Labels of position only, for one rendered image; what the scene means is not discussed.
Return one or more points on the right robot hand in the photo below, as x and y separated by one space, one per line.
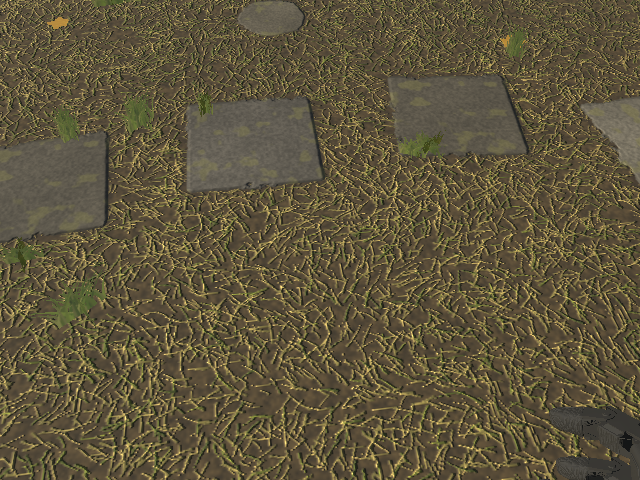
614 429

